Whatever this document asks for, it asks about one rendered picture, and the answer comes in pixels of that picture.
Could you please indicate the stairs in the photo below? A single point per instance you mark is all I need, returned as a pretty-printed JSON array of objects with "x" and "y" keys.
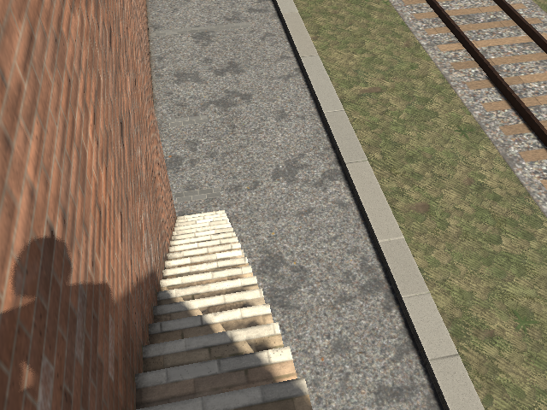
[{"x": 214, "y": 344}]

